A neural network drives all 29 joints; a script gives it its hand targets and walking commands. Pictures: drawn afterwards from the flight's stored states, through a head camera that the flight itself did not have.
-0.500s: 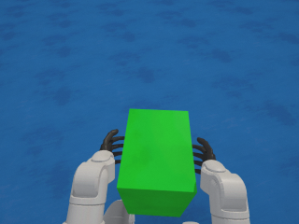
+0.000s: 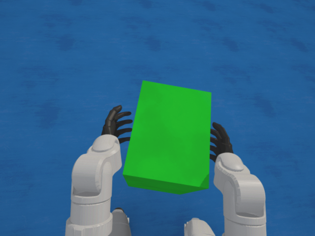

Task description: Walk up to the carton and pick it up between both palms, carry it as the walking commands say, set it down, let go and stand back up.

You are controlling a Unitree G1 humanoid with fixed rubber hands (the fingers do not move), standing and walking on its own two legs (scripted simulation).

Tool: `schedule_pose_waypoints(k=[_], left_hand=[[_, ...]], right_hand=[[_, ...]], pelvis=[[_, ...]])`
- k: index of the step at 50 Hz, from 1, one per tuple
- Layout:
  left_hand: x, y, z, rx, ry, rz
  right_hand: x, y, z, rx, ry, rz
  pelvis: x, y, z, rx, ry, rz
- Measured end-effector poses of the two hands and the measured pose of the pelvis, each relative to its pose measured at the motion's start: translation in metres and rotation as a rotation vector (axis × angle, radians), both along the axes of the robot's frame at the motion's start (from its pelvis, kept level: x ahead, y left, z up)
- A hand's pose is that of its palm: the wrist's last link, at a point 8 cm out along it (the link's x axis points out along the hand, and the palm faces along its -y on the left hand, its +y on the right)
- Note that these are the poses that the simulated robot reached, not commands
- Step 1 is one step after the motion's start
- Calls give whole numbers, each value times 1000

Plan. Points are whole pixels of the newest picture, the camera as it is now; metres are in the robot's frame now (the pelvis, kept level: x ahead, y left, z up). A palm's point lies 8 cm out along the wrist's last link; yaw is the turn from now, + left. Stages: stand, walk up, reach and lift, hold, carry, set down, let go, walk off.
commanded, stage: carry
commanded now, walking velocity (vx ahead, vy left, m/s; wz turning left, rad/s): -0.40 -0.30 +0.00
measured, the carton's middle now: (164, 145) +0.33 +0.03 +0.01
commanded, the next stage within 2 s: none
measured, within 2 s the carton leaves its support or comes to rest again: neither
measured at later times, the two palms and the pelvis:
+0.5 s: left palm out of the picture -0.04 -0.05 +0.08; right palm out of the picture -0.05 -0.31 +0.09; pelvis -0.32 -0.18 -0.01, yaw +1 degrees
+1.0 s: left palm out of the picture -0.34 -0.29 +0.05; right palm out of the picture -0.39 -0.54 +0.02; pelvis -0.63 -0.38 +0.00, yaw +0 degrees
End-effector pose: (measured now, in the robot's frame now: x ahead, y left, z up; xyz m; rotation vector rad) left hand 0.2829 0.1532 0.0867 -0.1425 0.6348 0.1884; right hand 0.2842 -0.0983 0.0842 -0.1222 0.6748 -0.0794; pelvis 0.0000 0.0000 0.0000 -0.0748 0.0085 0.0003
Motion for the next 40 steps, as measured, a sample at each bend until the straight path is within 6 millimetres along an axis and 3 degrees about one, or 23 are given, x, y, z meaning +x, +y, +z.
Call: schedule_pose_waypoints(k=[6, 9, 13, 18, 21, 23, 28, 32, 36, 40], left_hand=[[-72, -93, -15, 88, -14, -83], [-117, -135, -22, 180, 88, -171], [-173, -171, -24, 221, 193, -242], [-222, -199, -8, 154, 42, -219], [-256, -204, -4, 82, -60, -168], [-288, -206, -8, 28, -60, -117], [-368, -212, -6, 59, 79, -50], [-413, -226, 1, 14, 70, 10], [-450, -260, 3, -16, 8, 29], [-491, -314, -5, 7, -22, 4]], right_hand=[[-89, -92, -32, 85, -17, -85], [-149, -131, -50, 140, 71, -147], [-219, -166, -53, 166, 175, -202], [-266, -194, -29, 134, 28, -208], [-288, -202, -9, 79, -73, -175], [-307, -205, 1, 27, -70, -127], [-366, -211, 0, 11, 65, -28], [-405, -225, 3, -15, 73, 26], [-444, -259, 3, -18, 20, 23], [-493, -312, -12, 12, -8, -13]], pelvis=[[-85, -66, -28, -8, -15, -22], [-123, -86, -19, 31, -44, 24], [-169, -106, -1, 122, -42, -17], [-231, -137, -9, 92, -29, 4], [-272, -156, -20, 72, -11, 12], [-298, -171, -17, 127, -37, 5], [-348, -202, 3, 35, -64, 36], [-395, -232, 7, 8, -49, 24], [-448, -268, 1, 2, -21, 13], [-502, -311, -16, 12, -2, -3]])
